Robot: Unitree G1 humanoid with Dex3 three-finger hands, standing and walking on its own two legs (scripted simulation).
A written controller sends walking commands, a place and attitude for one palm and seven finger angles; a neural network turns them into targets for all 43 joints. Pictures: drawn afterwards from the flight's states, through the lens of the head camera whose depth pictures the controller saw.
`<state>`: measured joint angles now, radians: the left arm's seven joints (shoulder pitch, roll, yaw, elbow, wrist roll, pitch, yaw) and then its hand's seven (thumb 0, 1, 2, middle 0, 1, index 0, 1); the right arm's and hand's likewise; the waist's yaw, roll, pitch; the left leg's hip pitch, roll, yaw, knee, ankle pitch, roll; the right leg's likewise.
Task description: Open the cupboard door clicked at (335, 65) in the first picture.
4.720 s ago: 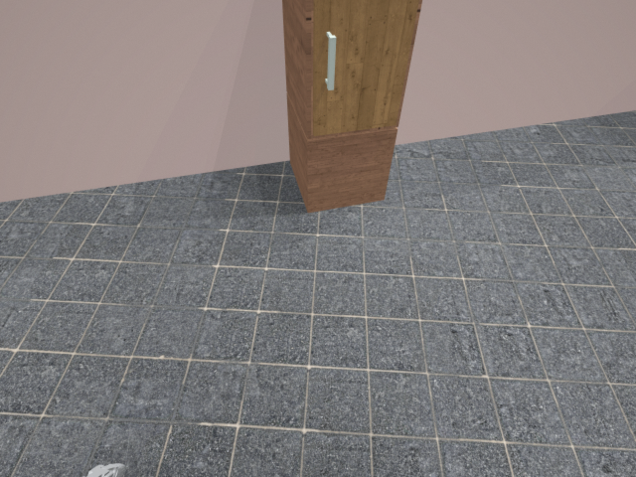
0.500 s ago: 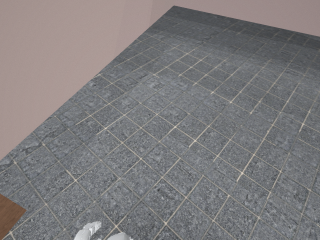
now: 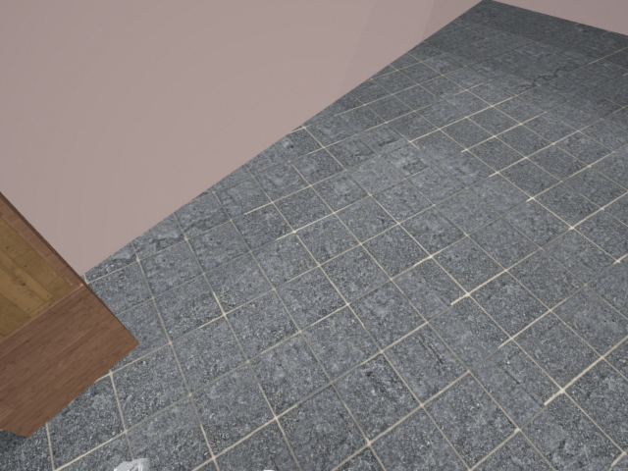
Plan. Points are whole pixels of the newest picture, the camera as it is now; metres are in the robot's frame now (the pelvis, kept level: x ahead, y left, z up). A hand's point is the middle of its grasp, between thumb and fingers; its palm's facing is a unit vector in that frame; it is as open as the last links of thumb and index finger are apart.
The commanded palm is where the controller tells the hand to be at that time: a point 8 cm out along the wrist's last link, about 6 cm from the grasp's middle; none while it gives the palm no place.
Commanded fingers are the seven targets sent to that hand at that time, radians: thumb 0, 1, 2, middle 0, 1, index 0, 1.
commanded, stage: turn to face it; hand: left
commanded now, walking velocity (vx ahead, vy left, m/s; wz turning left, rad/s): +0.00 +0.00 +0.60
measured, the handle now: out of the picture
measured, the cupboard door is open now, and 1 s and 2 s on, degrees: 0 0 0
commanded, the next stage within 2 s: take the last steps up to it in 1.36 s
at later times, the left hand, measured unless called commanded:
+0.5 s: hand out of the picture -0.07 +0.20 -0.18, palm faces +0.39 -0.88 -0.26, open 7.4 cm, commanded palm none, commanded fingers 0.00 0.90 0.90 -0.20 -0.30 -0.20 -0.30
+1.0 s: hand out of the picture -0.05 +0.18 -0.13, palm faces +0.59 -0.75 -0.31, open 7.4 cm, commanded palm none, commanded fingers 0.00 0.90 0.90 -0.20 -0.30 -0.20 -0.30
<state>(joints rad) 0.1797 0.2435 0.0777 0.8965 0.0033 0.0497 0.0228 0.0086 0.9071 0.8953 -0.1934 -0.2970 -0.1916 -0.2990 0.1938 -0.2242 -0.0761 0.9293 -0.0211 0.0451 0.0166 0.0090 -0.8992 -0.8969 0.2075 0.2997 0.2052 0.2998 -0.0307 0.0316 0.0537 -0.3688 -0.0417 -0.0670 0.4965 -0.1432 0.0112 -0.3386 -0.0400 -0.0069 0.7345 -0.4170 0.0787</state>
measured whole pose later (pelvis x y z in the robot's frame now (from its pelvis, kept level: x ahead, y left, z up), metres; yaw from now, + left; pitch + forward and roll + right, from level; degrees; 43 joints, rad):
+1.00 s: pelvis -0.02 -0.05 +0.00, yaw +38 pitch -1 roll +2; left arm 0.17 0.18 0.03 0.84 0.02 0.02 0.02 0.01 0.90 0.89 -0.20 -0.30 -0.20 -0.30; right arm 0.20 -0.27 -0.10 0.95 -0.02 0.08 0.03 0.01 -0.90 -0.90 0.21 0.30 0.20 0.30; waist -0.04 0.06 0.06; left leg -0.48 -0.05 -0.05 1.07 -0.41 -0.04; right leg -0.25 -0.07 -0.10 0.56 -0.30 -0.02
